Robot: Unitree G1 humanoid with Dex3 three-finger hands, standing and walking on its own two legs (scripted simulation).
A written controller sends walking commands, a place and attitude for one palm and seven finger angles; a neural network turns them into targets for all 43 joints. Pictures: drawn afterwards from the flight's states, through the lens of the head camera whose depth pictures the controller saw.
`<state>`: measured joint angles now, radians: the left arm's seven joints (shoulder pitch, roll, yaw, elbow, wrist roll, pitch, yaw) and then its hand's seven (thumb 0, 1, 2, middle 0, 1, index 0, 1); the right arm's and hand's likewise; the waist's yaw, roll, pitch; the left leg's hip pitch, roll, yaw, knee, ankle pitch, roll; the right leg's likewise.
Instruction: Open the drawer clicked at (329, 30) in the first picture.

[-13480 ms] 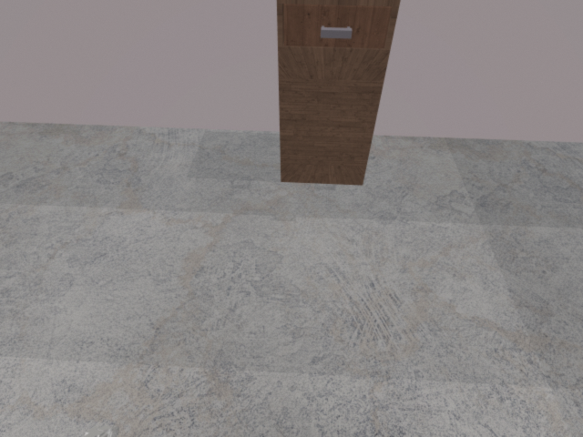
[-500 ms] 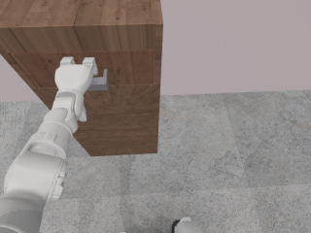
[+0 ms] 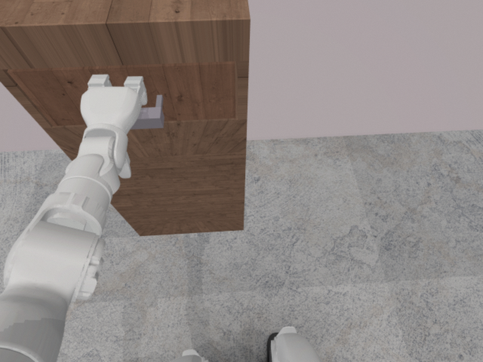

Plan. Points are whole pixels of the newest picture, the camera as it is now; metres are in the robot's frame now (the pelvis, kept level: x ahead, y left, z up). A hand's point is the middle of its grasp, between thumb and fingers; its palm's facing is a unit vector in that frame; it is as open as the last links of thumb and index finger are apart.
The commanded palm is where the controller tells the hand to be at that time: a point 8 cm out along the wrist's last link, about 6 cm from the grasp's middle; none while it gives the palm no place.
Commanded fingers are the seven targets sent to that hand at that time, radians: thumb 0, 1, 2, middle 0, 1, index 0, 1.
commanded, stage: lower the fingers behind the handle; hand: left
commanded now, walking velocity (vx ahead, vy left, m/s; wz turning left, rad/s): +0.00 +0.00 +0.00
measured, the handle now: (133, 109) +0.56 +0.17 +0.04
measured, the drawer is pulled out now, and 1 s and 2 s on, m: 0.00 0.00 0.00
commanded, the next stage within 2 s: lift the fingers back up to retry in 0.06 s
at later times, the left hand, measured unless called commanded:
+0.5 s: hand (127, 123) +0.52 +0.17 +0.06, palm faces -0.04 +0.00 -1.00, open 13.8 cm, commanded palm +0.50 +0.17 +0.12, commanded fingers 0.00 -0.50 0.30 -0.30 -1.20 -0.30 -1.20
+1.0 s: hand (120, 105) +0.52 +0.16 +0.10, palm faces -0.03 +0.01 -1.00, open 13.7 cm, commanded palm +0.49 +0.17 +0.16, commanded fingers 0.00 -0.50 0.30 -0.30 -1.20 -0.30 -1.20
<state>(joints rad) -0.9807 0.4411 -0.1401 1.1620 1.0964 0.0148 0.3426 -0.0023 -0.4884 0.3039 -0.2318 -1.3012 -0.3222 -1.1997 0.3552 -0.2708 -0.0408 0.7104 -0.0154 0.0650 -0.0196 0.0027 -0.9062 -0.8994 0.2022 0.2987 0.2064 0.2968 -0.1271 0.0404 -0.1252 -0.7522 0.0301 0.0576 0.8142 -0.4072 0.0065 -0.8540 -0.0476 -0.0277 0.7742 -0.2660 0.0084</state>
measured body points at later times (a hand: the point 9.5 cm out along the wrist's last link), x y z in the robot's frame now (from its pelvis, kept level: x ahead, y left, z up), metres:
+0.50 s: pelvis +0.01 +0.00 +0.01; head +0.11 -0.02 +0.45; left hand +0.51 +0.17 +0.11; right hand +0.02 -0.27 -0.12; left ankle -0.02 +0.12 -0.70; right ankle +0.05 -0.13 -0.70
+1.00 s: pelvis +0.04 -0.01 +0.03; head +0.11 -0.03 +0.47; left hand +0.51 +0.16 +0.16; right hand +0.11 -0.27 -0.11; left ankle -0.02 +0.12 -0.70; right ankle +0.05 -0.13 -0.70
